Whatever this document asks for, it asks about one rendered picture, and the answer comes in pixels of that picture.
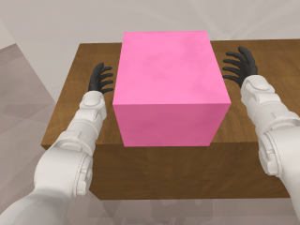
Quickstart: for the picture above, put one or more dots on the right robot forearm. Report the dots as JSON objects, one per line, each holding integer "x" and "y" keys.
{"x": 264, "y": 106}

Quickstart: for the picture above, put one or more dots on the robot left hand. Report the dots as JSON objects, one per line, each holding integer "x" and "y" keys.
{"x": 96, "y": 78}

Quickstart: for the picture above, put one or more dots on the robot left upper arm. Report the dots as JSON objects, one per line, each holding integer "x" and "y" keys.
{"x": 63, "y": 174}

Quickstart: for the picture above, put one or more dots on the left robot forearm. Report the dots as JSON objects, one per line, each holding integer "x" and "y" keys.
{"x": 83, "y": 130}

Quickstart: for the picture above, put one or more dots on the robot right upper arm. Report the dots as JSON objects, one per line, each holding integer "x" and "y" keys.
{"x": 279, "y": 154}

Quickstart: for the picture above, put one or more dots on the robot right hand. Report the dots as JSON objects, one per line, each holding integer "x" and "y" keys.
{"x": 247, "y": 65}

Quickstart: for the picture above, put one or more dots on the pedestal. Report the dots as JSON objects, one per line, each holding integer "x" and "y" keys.
{"x": 228, "y": 168}

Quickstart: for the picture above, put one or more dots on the carton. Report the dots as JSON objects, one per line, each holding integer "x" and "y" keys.
{"x": 169, "y": 90}

